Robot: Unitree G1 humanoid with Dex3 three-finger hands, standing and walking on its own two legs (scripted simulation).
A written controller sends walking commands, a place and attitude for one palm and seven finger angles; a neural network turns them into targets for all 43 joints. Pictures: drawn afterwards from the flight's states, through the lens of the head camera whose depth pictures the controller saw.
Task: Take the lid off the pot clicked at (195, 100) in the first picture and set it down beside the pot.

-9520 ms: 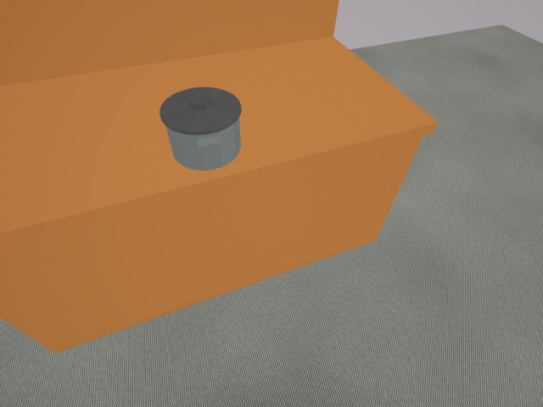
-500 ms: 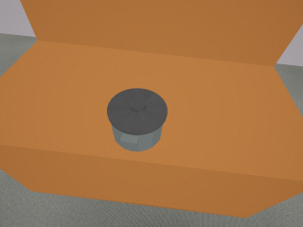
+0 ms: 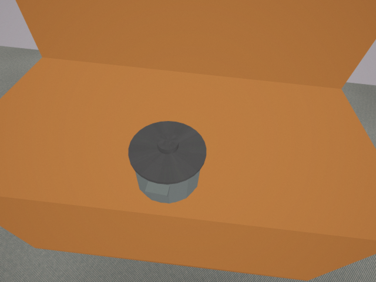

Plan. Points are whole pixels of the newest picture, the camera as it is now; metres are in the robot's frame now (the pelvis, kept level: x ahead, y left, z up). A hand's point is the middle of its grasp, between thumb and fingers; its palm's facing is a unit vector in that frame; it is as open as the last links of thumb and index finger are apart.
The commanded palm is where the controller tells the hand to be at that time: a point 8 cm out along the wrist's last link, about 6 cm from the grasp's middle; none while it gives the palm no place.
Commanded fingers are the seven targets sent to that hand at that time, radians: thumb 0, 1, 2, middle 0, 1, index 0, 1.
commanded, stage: come to a stop and stand still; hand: left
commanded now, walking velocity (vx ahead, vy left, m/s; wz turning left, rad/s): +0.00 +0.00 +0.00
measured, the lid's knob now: (167, 143) +0.41 +0.08 +0.05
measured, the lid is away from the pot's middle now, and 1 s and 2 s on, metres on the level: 0.00 0.00 0.00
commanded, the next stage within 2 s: look again from close up in 0.14 s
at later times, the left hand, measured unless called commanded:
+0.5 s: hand out of the picture -0.01 +0.18 -0.18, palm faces +0.03 -0.98 -0.21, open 7.4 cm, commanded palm none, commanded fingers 0.00 0.90 0.90 -0.20 -0.30 -0.20 -0.30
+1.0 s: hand out of the picture -0.02 +0.16 -0.18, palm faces +0.03 -0.98 -0.18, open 7.4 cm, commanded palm none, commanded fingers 0.00 0.90 0.90 -0.20 -0.30 -0.20 -0.30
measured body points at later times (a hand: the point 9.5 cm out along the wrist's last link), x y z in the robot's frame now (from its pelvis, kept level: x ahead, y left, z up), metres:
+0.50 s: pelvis -0.01 +0.01 -0.01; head -0.01 +0.00 +0.44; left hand -0.01 +0.23 -0.16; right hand +0.00 -0.22 -0.17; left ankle -0.03 +0.09 -0.74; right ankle -0.02 -0.14 -0.74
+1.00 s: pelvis -0.02 -0.01 +0.00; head +0.00 -0.01 +0.45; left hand -0.02 +0.21 -0.16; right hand +0.00 -0.23 -0.16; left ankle -0.03 +0.09 -0.74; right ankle -0.02 -0.14 -0.74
